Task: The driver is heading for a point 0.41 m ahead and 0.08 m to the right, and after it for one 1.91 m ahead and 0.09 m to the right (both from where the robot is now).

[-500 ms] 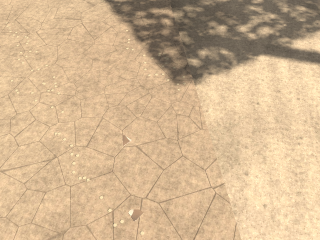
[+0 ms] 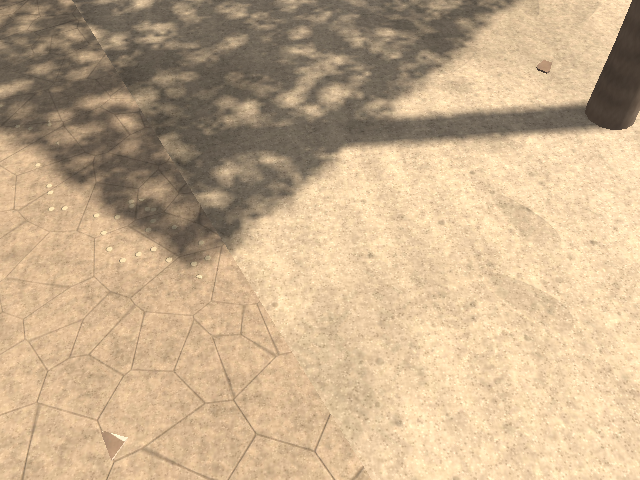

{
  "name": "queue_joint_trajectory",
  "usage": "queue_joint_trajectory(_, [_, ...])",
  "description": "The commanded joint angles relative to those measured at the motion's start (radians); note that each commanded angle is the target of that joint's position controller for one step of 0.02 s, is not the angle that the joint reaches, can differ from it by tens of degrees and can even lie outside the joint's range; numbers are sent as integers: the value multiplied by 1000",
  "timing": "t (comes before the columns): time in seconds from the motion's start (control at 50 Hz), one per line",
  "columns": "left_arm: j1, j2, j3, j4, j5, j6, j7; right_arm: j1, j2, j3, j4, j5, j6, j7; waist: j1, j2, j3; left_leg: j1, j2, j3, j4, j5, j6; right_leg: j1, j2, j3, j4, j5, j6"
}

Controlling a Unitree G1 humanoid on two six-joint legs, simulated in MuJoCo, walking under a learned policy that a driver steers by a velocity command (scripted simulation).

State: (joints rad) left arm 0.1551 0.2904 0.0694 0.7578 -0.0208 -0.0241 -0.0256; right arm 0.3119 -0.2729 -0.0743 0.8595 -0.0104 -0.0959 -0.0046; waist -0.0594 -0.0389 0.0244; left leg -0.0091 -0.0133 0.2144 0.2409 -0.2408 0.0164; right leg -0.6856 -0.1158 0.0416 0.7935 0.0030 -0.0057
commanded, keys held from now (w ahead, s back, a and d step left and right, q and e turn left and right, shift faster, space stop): w+e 0.30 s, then e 0.06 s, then q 0.64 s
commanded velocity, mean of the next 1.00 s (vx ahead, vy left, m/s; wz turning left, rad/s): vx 0.26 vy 0.00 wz -0.08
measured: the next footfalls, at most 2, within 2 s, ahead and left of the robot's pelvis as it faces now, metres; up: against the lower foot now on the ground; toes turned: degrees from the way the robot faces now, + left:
right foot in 0.16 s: +0.24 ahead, -0.14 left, +0.00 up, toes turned -9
left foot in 0.62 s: +0.52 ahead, +0.00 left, +0.00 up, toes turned -13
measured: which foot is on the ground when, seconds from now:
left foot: down 0.00-0.16, up 0.18-0.60, down 0.62-1.00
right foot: up 0.00-0.14, down 0.16-0.64, up 0.66-1.00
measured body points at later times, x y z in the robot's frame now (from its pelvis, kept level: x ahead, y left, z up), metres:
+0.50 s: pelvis +0.26 -0.06 +0.00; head +0.29 -0.09 +0.45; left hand +0.41 +0.19 -0.10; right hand +0.39 -0.36 -0.10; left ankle +0.48 +0.06 -0.69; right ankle +0.20 -0.13 -0.74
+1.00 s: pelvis +0.37 -0.08 -0.02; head +0.41 -0.09 +0.42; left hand +0.53 +0.18 -0.13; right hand +0.51 -0.37 -0.12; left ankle +0.48 +0.01 -0.74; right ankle +0.38 -0.22 -0.75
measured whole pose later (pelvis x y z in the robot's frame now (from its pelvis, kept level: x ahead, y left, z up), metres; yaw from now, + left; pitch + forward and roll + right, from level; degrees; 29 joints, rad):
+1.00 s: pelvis +0.37 -0.08 -0.02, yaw -1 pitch +3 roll +1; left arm 0.16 0.28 0.06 0.72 -0.01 0.02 0.01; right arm 0.17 -0.29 -0.08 0.66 0.00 0.04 -0.05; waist -0.03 -0.01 0.02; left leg -0.50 -0.15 -0.15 0.57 -0.11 0.04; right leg -0.38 0.03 0.16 0.65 -0.27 0.08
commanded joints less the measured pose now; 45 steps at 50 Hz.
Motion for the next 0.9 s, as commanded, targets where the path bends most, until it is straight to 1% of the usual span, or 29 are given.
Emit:
queue_joint_trajectory(0.02, [-95, 28, 0, -99, 4, -14, -21, -39, -179, -43, -64, 13, -7, -10, -2, 59, 50, -46, 284, -55, -88, 279, 147, 45, 13, -53, -83, 60, -16])
queue_joint_trajectory(0.06, [-122, 38, 4, -127, 2, -10, -29, -26, -190, -50, -53, 27, 6, -10, -1, 79, 62, 19, 308, -46, -46, 315, 133, 29, 20, -64, -111, -26, -41])
queue_joint_trajectory(0.1, [-92, 59, 16, -142, 0, -8, -35, -41, -211, -58, -54, 36, 21, -11, 36, 105, 36, 56, 320, -23, 65, 569, 116, 93, 60, -108, -112, -153, -80])
queue_joint_trajectory(0.12, [-29, 87, 30, -134, -1, -5, -33, -54, -221, -62, -59, 41, 30, -15, 76, 116, -8, 56, 312, -4, 179, 746, 102, 188, 104, -146, -115, -208, -105])
queue_joint_trajectory(0.14, [107, 130, 56, -105, -5, -5, -30, -70, -219, -59, -65, 46, 39, -17, 158, 101, -76, 13, 278, 28, 376, 826, 76, 372, 157, -167, -182, -174, -139])
queue_joint_trajectory(0.16, [285, 208, 95, -59, -7, 1, -14, -55, -193, -46, -76, 31, 37, -21, 234, 28, -171, -176, 230, 39, 671, 629, 28, 668, 136, -67, -228, -125, -187])
queue_joint_trajectory(0.18, [245, 341, 113, -74, -18, -4, -1, 65, -42, 2, -130, -19, 16, -10, 98, -268, -238, -656, 39, -18, 1046, -288, -45, 1008, -139, 499, -297, -211, -375])
queue_joint_trajectory(0.2, [286, 274, 86, -120, -7, -23, -8, -8, -101, 2, -144, 16, -27, 5, 162, -164, -419, -779, -14, -279, 1175, -396, -32, 1098, -235, 835, -476, -349, -451])
queue_joint_trajectory(0.22, [272, 205, 66, -103, 2, -39, -13, -135, -162, -13, -177, 60, -47, 11, 191, -76, -284, -870, 35, -305, 1168, -286, -6, 1033, -208, 690, -504, -274, -384])
queue_joint_trajectory(0.24, [222, 182, 59, -103, -1, -47, -12, -158, -148, -5, -184, 51, -56, 5, 154, -16, -192, -856, 75, -300, 1093, -196, 8, 899, -171, 564, -493, -187, -345])
queue_joint_trajectory(0.26, [145, 143, 46, -118, 0, -45, -9, -151, -151, -9, -168, 21, -53, -4, 109, 31, -132, -788, 112, -300, 1013, -137, -1, 756, -134, 456, -488, -64, -313])
queue_joint_trajectory(0.28, [95, 117, 35, -140, 12, -44, -4, -121, -164, -17, -160, 9, -42, -4, 68, 15, -116, -702, 137, -311, 955, -96, -6, 649, -104, 389, -507, 24, -303])
queue_joint_trajectory(0.34, [66, 136, 39, -150, 14, -46, 10, -123, -141, -17, -169, -1, -5, -8, 33, 21, -66, -628, 125, -283, 824, -44, -47, 506, -61, 286, -542, 272, -300])
queue_joint_trajectory(0.36, [79, 155, 44, -143, 15, -44, 19, -141, -126, -13, -177, -6, 2, -12, 33, 25, -57, -621, 110, -272, 773, -6, -62, 480, -45, 243, -531, 378, -292])
queue_joint_trajectory(0.4, [83, 144, 40, -124, 10, -32, 36, -162, -84, 4, -173, -9, 8, -8, 42, -2, -61, -594, 93, -245, 620, 137, -74, 466, 1, 128, -507, 483, -243])
queue_joint_trajectory(0.46, [132, 110, 25, -85, 8, -18, 47, -230, -49, 25, -169, -1, -4, 19, 100, -38, -90, -477, 63, -218, 415, 410, -54, 468, 30, 56, -499, 420, -185])
queue_joint_trajectory(0.54, [126, 121, 20, -48, 27, -16, 40, -258, -96, 13, -176, 7, -13, 44, 107, -48, -82, -472, 56, -241, 333, 360, 1, 573, -39, 86, -441, 369, -183])
queue_joint_trajectory(0.58, [99, 125, 21, -38, 25, -13, 40, -232, -122, 4, -175, 2, -15, 48, 84, -43, -72, -465, 38, -232, 292, 258, 36, 621, -57, 92, -365, 417, -173])
queue_joint_trajectory(0.6, [75, 129, 22, -39, 19, -9, 45, -175, -140, -6, -161, -3, -16, 48, 50, -37, -87, -402, 13, -212, 239, 284, 54, 631, -34, 74, -282, 463, -151])
queue_joint_trajectory(0.62, [71, 133, 24, -48, 25, -8, 55, -94, -186, -24, -142, -7, -18, 48, 21, -10, -138, -285, 26, -238, 237, 468, 80, 610, 11, 48, -140, 456, -119])
queue_joint_trajectory(0.64, [136, 118, 20, -70, 40, -14, 58, -76, -256, -39, -156, -11, -17, 48, 61, 125, -213, -97, 148, -396, 263, 825, 174, 467, 114, 10, 91, 181, -58])
queue_joint_trajectory(0.66, [209, 70, 1, -68, 41, -13, 56, -47, -237, -31, -165, -16, -3, 46, 62, 296, -303, 117, 336, -681, 217, 972, 356, 195, 241, -20, 398, -521, 21])
queue_joint_trajectory(0.68, [179, 111, 4, -73, 30, -7, 47, -30, -173, -13, -166, 2, 8, 45, 43, 244, -341, 124, 347, -777, 158, 781, 366, 114, 219, 69, 474, -644, 22])
queue_joint_trajectory(0.7, [125, 127, 11, -86, 14, 10, 48, -84, -156, -11, -187, 15, 21, 42, 43, 169, -271, 56, 316, -729, 146, 576, 326, 70, 177, 90, 514, -596, 28])
queue_joint_trajectory(0.74, [68, 125, 16, -90, 17, 48, 56, -149, -139, -5, -215, 23, 53, 31, 60, 56, -168, -157, 257, -647, 79, 252, 252, 108, 125, 74, 370, -513, 32])
queue_joint_trajectory(0.78, [65, 68, 3, -93, 23, 63, 57, -200, -157, -15, -238, 7, 82, 20, 86, 136, -136, -308, 168, -581, 34, 135, 209, 239, 151, 18, 199, -463, 44])
queue_joint_trajectory(0.8, [84, 77, 10, -81, 28, 59, 56, -194, -174, -23, -248, -1, 86, 13, 84, 152, -155, -334, 150, -561, 37, 148, 216, 284, 162, 15, 210, -389, 54])
queue_joint_trajectory(0.86, [59, 69, 8, -84, 26, 47, 53, -167, -170, -35, -249, 17, 96, -14, 66, 148, -170, -331, 127, -568, 67, 76, 218, 294, 159, 55, 62, -291, 78])
queue_joint_trajectory(0.9, [44, 68, 7, -89, 23, 40, 49, -175, -162, -38, -261, 12, 105, -32, 64, 155, -189, -318, 132, -612, 93, 22, 221, 295, 157, 80, -1, -282, 90])
Keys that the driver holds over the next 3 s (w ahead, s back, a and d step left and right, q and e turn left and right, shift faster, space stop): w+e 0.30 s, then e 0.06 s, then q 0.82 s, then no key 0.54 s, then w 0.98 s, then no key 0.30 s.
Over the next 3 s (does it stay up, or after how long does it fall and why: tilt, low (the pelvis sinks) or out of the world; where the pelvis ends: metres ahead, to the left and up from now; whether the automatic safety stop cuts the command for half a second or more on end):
stays up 0.89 -0.10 -0.07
